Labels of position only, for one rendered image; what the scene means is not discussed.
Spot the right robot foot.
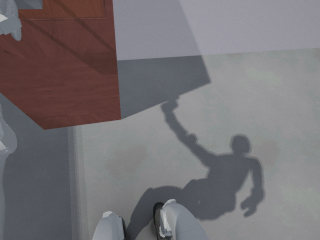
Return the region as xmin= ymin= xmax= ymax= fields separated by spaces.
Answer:
xmin=153 ymin=202 xmax=169 ymax=240

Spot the cabinet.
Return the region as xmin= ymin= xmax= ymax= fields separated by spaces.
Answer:
xmin=0 ymin=0 xmax=121 ymax=130

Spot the left robot thigh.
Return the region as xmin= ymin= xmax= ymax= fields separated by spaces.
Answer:
xmin=92 ymin=215 xmax=124 ymax=240

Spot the robot left upper arm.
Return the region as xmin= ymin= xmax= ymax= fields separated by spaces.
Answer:
xmin=0 ymin=115 xmax=17 ymax=240

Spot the robot left hand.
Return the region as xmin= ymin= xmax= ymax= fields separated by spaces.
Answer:
xmin=0 ymin=0 xmax=22 ymax=41

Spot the drawer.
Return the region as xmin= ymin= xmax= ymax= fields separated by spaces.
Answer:
xmin=18 ymin=0 xmax=104 ymax=18

